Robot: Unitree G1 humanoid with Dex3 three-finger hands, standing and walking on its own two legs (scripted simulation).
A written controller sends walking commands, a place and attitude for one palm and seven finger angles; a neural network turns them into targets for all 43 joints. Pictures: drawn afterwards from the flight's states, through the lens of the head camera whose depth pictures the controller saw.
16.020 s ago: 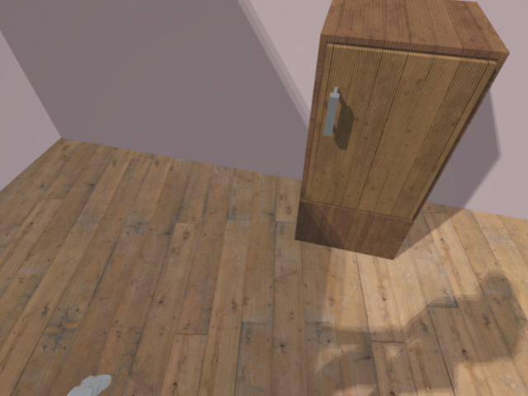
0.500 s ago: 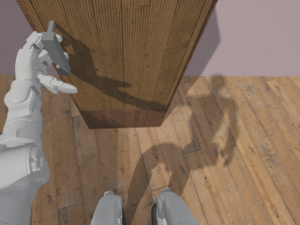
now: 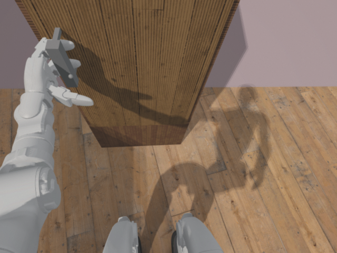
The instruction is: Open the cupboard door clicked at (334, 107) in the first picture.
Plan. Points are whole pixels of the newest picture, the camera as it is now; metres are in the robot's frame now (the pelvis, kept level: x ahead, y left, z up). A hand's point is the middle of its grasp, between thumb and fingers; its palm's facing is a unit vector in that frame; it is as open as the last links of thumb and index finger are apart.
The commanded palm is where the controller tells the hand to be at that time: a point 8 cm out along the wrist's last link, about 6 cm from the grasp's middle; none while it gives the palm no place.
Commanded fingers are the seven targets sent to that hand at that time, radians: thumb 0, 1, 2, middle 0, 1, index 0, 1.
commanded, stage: slide the fingers in behind the handle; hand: left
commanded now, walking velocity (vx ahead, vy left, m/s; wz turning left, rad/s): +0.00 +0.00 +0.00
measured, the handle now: (65, 59) +0.56 +0.21 +0.06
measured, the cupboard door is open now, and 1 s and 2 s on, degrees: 0 0 35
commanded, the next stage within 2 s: close the thumb around the handle in 0.14 s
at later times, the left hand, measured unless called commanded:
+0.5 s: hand (71, 77) +0.50 +0.19 +0.06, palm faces +0.00 -1.00 -0.03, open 12.0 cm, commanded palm +0.48 +0.22 +0.06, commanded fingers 0.00 0.28 0.64 -0.36 -1.28 -0.36 -1.28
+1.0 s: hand (72, 76) +0.50 +0.18 +0.06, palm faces +0.02 -1.00 -0.03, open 6.0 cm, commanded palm +0.49 +0.22 +0.06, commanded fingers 0.00 0.90 0.90 -0.40 -1.35 -0.40 -1.35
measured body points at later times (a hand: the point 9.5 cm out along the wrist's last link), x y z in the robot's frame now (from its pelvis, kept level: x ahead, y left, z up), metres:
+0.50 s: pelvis +0.00 +0.00 +0.00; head +0.13 +0.02 +0.43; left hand +0.49 +0.24 +0.07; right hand +0.01 -0.26 -0.11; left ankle +0.02 +0.10 -0.64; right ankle +0.01 -0.12 -0.64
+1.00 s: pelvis +0.00 +0.00 +0.00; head +0.14 +0.02 +0.43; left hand +0.50 +0.24 +0.07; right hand +0.02 -0.27 -0.11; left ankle +0.02 +0.10 -0.64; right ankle +0.01 -0.12 -0.64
